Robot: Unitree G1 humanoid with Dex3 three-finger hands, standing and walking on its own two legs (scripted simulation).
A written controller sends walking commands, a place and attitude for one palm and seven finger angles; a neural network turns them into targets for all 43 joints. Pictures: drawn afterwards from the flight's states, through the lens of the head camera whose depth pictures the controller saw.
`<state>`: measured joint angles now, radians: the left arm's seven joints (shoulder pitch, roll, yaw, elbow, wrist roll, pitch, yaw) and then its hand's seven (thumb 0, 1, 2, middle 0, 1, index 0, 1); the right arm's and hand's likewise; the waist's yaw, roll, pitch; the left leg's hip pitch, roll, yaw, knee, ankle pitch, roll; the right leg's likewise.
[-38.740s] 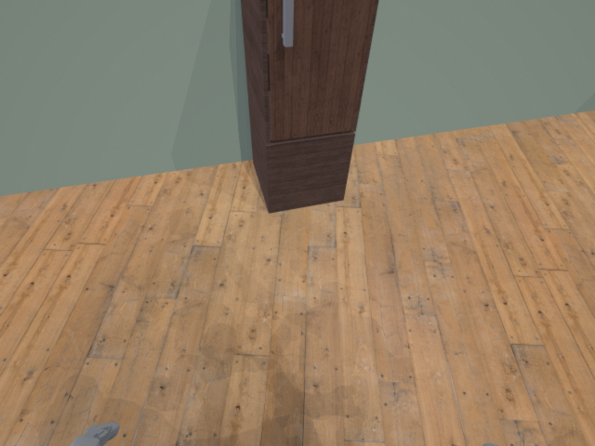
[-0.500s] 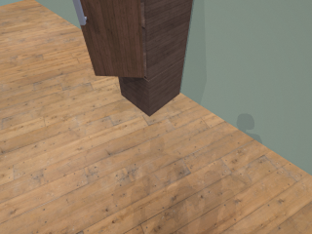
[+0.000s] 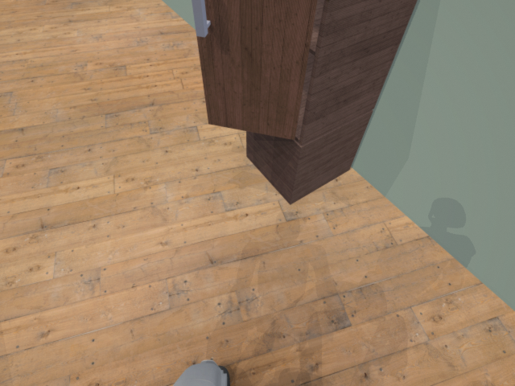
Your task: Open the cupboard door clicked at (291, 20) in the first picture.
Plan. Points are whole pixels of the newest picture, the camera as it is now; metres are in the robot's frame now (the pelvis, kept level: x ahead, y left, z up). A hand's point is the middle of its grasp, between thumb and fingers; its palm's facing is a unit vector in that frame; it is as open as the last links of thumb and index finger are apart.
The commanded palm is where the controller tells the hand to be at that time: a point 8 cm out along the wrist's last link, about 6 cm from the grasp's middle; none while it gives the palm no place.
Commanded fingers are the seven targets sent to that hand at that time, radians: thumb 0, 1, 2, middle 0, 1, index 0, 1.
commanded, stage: take the last steps up to it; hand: left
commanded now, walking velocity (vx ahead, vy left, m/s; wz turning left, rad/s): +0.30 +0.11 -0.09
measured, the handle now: (202, 4) +0.96 +0.26 +0.10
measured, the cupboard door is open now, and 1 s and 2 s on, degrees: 41 41 41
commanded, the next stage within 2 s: come to a stop and stand still in 0.78 s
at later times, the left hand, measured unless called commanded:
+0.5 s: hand (178, 269) +0.33 +0.20 -0.15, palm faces -0.11 -0.97 -0.21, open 7.4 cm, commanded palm none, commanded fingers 0.00 0.90 0.90 -0.20 -0.30 -0.20 -0.30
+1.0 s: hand (158, 271) +0.34 +0.25 -0.19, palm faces +0.00 -0.99 -0.16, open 7.3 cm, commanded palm none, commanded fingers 0.00 0.90 0.90 -0.20 -0.30 -0.20 -0.30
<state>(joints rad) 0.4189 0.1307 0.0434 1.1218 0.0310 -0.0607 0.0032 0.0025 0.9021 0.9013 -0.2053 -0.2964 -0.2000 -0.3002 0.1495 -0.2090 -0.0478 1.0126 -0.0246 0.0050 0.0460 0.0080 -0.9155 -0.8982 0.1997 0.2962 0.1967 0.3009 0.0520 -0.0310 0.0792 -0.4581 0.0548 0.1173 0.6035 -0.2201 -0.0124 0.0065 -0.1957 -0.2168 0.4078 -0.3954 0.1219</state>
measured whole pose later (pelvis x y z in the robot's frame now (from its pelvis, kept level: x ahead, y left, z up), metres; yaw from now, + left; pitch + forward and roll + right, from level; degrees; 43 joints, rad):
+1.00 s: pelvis +0.37 +0.08 +0.00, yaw -5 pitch +0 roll +0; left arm 0.34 0.18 0.03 1.14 0.00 -0.01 0.03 0.00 0.91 0.90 -0.20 -0.30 -0.20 -0.30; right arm 0.12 -0.15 -0.02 1.02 -0.03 -0.05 -0.02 0.00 -0.92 -0.90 0.20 0.30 0.20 0.30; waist 0.04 -0.06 0.06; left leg -0.35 0.02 0.14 0.59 -0.23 0.06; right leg -0.19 -0.09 -0.05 0.78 -0.55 0.03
